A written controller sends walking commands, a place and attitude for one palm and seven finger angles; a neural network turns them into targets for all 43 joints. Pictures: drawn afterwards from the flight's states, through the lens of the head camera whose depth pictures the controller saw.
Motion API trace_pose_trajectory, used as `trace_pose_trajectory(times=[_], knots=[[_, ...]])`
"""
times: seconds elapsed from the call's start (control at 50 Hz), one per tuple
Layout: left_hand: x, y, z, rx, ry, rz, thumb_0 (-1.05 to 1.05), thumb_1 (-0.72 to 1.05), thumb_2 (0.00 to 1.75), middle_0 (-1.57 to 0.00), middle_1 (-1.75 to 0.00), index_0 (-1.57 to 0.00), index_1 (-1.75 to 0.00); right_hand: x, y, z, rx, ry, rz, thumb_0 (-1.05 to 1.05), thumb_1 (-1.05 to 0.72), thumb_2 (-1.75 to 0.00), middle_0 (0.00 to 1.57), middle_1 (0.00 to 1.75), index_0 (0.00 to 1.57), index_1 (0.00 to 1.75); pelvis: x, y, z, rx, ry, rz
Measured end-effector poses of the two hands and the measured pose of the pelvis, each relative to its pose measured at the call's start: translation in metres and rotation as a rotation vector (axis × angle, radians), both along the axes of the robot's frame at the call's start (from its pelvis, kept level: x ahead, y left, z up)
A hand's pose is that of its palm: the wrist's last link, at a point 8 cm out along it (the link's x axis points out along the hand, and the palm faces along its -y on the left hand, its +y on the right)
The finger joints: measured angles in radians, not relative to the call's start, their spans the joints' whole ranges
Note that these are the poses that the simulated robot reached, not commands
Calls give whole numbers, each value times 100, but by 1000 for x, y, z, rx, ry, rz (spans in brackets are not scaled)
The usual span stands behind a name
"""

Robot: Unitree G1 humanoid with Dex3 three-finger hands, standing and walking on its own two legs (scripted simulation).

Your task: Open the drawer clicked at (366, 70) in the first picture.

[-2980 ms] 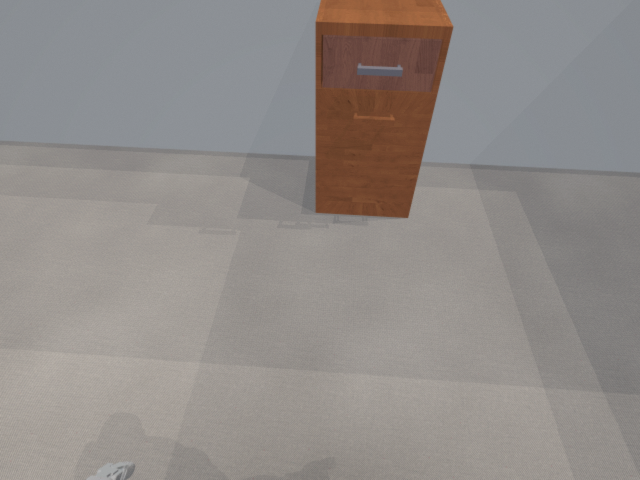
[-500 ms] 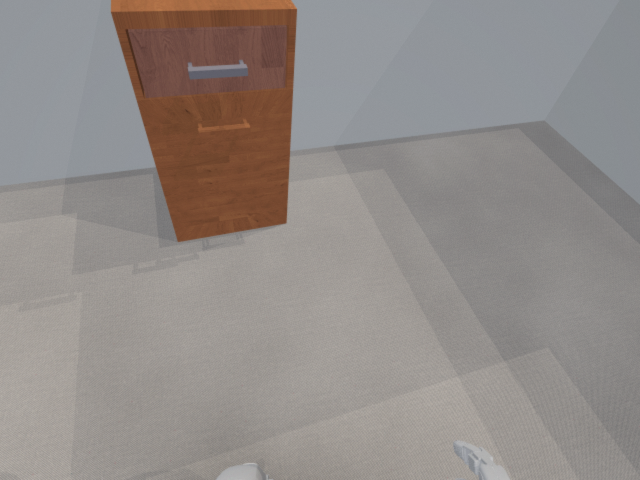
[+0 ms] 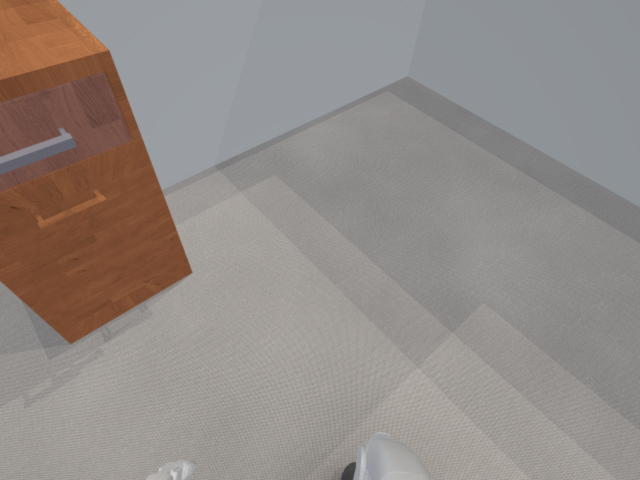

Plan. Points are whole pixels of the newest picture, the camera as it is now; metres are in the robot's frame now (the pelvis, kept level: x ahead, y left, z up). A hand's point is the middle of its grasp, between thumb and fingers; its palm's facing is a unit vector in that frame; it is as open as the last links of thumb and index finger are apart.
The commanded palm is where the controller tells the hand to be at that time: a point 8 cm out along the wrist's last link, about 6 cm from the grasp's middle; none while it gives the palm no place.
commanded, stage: walk to a spot facing it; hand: left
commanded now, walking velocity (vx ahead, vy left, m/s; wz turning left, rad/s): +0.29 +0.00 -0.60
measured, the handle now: (31, 148) +0.72 +0.58 -0.06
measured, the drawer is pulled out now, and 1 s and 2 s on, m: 0.00 0.00 0.00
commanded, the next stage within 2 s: turn to face it in 0.40 s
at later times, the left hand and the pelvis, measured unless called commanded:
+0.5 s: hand (191, 406) +0.25 +0.19 -0.15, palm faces -0.17 -0.95 -0.26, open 7.3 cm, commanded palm none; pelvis +0.20 -0.01 +0.01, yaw -17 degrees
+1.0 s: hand (213, 306) +0.42 +0.18 -0.16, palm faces -0.20 -0.96 -0.20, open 7.4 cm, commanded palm none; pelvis +0.27 +0.02 +0.01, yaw -12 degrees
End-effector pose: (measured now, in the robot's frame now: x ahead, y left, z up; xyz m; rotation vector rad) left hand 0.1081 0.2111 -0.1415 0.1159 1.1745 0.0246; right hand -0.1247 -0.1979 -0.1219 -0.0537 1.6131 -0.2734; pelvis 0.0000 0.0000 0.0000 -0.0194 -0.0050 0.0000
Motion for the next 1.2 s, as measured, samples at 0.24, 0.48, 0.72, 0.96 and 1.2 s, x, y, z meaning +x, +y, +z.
trace_pose_trajectory(times=[0.24,0.48,0.72,0.96,1.2], knots=[[113,-25,-5,70,-32,-78,1,92,90,-20,-30,-20,-30,165,-41,-29,-7,-174,-91,1,-91,-90,20,30,21,30,108,-32,-12,12,-13,-155],[139,22,22,180,131,-110,1,92,90,-20,-30,-20,-30,411,-81,14,-110,-637,6,1,-91,-90,20,30,20,30,188,-14,6,35,20,-295],[229,41,-13,121,165,-163,1,91,90,-20,-30,-20,-30,446,-30,12,-143,-540,-12,1,-91,-90,20,30,20,30,271,20,-2,0,-21,-342],[308,24,9,87,13,-173,1,91,90,-20,-30,-20,-30,341,-14,3,-105,-206,-123,0,-93,-90,20,30,21,30,277,28,9,-1,31,-234],[295,3,35,177,-108,-73,1,91,90,-20,-30,-20,-30,324,-55,-29,-15,-171,-70,1,-91,-90,20,30,20,30,253,-12,0,34,26,-96]])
